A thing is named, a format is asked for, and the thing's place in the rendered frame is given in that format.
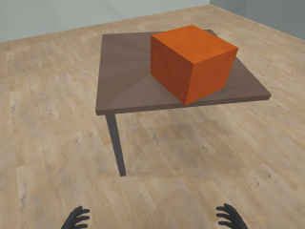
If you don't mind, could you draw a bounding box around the right robot hand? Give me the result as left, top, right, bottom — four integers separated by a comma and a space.
215, 203, 248, 229

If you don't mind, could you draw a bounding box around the carton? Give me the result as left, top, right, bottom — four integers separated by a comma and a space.
151, 25, 239, 106

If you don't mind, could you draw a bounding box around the left robot hand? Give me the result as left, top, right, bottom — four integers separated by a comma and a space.
61, 205, 90, 229

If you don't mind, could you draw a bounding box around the table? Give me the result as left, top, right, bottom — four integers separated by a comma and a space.
95, 29, 271, 177

